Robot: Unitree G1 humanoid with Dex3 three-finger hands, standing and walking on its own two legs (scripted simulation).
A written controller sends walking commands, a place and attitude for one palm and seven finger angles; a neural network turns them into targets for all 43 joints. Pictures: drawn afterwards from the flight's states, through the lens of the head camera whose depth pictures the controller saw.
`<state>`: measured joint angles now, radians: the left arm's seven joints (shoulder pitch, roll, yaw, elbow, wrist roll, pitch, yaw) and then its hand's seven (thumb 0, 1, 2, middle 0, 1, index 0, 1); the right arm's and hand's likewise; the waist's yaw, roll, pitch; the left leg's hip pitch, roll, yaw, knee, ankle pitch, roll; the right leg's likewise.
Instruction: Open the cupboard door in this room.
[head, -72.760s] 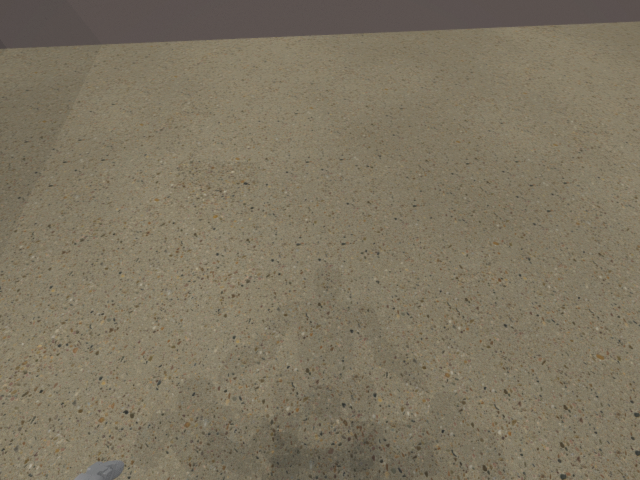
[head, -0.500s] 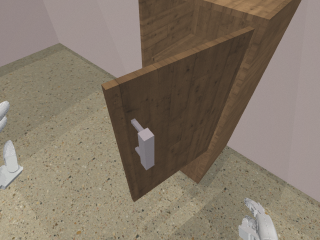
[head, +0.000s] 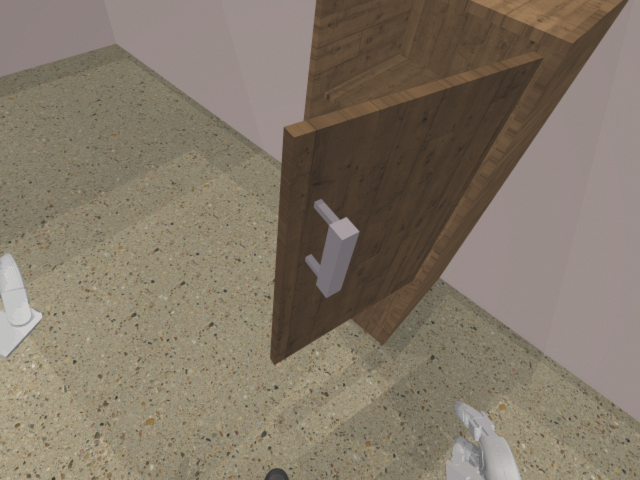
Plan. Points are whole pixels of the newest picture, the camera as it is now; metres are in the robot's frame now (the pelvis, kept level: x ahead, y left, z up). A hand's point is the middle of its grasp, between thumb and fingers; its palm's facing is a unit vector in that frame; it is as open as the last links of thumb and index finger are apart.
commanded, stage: step back with the hand held close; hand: left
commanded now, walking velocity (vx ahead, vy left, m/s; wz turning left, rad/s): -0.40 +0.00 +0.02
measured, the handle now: (325, 248) +0.38 +0.04 +0.07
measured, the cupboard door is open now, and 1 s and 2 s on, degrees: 76 76 76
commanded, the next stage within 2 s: stop stepping back and stand still in 0.16 s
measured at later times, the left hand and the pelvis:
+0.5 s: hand out of the picture +0.12 +0.27 +0.15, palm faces +0.42 -0.83 -0.37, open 7.4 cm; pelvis -0.10 +0.01 -0.02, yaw -4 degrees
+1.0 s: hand out of the picture +0.05 +0.32 +0.15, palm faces +0.45 -0.84 -0.32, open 7.4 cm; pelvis -0.17 +0.05 -0.02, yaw -1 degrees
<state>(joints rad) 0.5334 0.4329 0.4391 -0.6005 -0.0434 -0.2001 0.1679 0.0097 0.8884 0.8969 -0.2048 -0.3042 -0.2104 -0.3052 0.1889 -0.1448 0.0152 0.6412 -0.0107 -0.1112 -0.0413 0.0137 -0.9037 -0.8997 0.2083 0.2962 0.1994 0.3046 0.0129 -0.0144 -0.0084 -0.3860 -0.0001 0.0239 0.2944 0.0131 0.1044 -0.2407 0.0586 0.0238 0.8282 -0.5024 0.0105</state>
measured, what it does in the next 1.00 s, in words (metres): walks backwards: right foot, then left foot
